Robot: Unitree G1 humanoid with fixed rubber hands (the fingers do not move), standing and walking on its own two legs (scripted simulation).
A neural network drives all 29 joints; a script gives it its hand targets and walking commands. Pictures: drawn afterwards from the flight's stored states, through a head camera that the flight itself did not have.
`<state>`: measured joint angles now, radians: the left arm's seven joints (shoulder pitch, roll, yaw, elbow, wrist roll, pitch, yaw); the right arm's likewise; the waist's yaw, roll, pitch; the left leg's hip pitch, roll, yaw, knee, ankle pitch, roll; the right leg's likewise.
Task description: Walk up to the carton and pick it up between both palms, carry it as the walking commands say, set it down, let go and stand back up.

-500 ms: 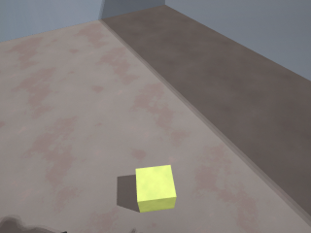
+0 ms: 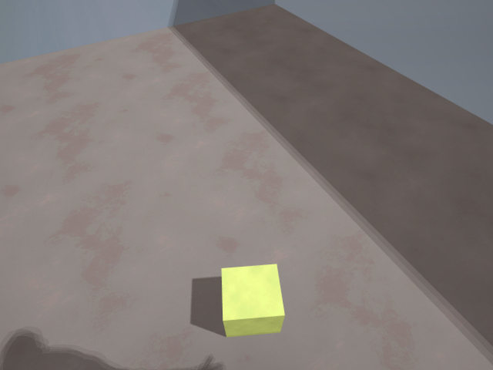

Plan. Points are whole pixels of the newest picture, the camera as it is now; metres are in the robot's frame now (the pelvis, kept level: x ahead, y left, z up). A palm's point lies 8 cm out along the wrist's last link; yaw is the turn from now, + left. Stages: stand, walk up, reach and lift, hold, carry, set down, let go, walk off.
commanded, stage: walk up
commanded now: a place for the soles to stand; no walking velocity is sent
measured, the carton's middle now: (251, 301) +0.47 +0.00 -0.67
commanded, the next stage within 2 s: reach and lift in 1.38 s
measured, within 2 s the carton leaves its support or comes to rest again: neither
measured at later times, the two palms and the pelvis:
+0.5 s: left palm out of the picture +0.05 +0.36 -0.13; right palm out of the picture +0.12 -0.25 -0.13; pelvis +0.02 +0.04 -0.02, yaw +2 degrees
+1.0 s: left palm out of the picture +0.10 +0.35 -0.13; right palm out of the picture +0.11 -0.24 -0.15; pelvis +0.03 +0.05 -0.02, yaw +4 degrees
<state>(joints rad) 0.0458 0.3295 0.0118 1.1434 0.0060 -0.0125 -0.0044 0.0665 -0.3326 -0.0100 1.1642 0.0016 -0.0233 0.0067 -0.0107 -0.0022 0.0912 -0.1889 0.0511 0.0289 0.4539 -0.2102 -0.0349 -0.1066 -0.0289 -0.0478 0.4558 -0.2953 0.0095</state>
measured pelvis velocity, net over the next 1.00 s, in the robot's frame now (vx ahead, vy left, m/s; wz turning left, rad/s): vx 0.03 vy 0.05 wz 0.07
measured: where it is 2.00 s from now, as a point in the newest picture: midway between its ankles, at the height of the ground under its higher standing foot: outside the picture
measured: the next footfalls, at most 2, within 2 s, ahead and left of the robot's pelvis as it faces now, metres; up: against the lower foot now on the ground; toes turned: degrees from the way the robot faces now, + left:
none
